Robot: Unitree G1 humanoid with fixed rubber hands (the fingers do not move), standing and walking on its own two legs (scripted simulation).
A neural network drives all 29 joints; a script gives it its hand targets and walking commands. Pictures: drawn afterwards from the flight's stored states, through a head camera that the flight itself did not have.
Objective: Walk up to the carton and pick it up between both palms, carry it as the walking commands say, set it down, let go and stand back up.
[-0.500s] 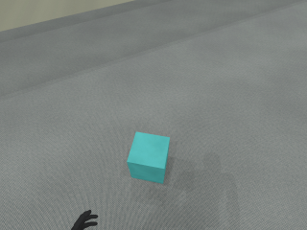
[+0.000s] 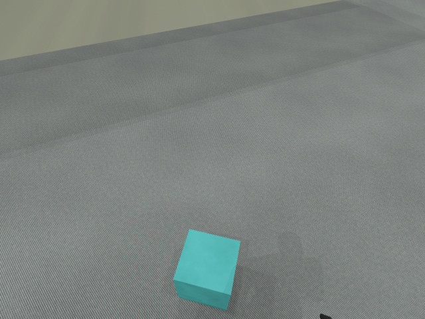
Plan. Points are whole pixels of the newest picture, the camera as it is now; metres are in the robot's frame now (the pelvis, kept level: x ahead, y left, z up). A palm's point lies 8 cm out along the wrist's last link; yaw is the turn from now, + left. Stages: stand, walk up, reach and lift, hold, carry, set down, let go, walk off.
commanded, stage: walk up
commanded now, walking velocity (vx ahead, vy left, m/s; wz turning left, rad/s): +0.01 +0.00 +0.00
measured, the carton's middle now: (208, 270) +0.43 +0.05 -0.63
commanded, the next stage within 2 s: none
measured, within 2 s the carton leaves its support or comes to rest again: neither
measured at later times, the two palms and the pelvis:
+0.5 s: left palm out of the picture +0.10 +0.21 -0.13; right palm out of the picture +0.11 -0.26 -0.14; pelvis +0.05 -0.03 +0.00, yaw +1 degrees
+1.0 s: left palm out of the picture +0.12 +0.19 -0.13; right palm out of the picture +0.14 -0.28 -0.15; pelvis +0.11 -0.06 -0.01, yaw +3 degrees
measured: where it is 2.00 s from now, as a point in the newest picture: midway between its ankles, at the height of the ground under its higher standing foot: outside the picture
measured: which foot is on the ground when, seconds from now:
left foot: down 0.00-0.96, up 0.98-1.00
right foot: up 0.00-0.06, down 0.08-0.78, up 0.80-0.90, down 0.92-1.00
